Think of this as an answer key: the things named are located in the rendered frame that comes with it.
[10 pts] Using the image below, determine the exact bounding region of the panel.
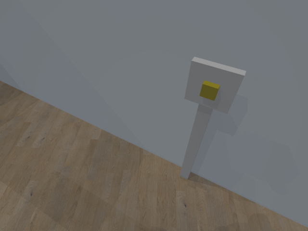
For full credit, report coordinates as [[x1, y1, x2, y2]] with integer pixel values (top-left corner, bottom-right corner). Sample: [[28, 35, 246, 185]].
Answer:
[[180, 57, 246, 179]]

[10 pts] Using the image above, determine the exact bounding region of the button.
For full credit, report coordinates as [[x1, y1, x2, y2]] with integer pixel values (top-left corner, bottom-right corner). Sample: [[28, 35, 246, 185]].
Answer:
[[200, 81, 220, 101]]

